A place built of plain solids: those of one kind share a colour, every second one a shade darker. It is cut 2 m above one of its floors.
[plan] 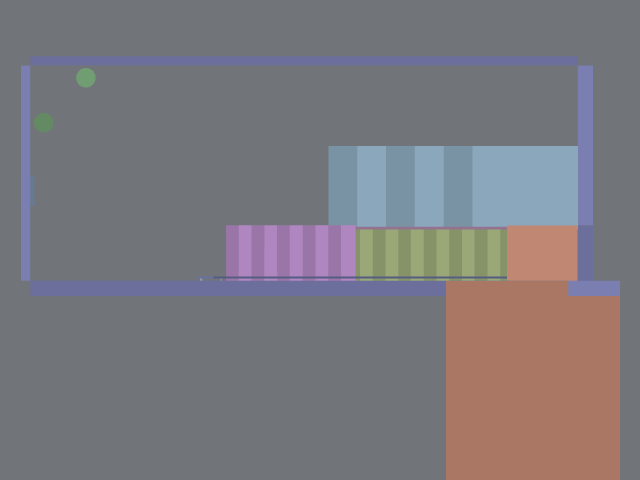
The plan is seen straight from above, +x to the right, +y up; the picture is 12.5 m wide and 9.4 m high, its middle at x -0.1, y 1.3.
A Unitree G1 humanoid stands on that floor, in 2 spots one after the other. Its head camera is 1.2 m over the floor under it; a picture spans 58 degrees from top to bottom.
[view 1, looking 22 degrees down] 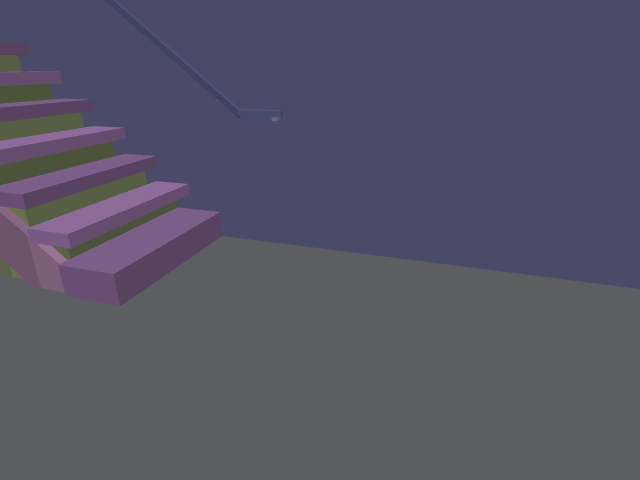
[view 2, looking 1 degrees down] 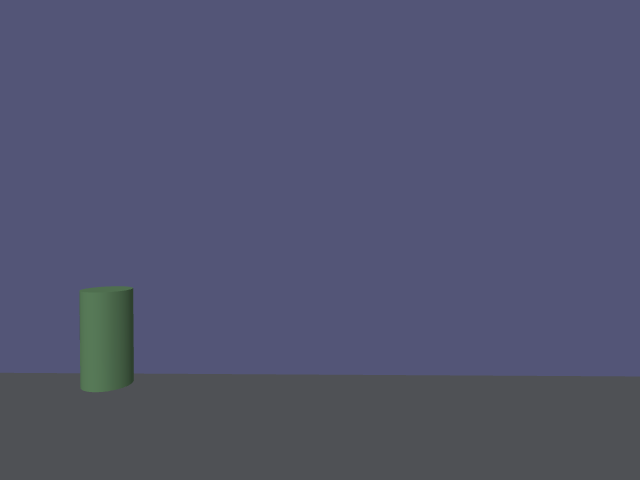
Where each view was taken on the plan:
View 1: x -3.58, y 3.18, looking -72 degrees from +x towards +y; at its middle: wall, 3.03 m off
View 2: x -2.94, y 1.09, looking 91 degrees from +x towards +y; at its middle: wall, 3.63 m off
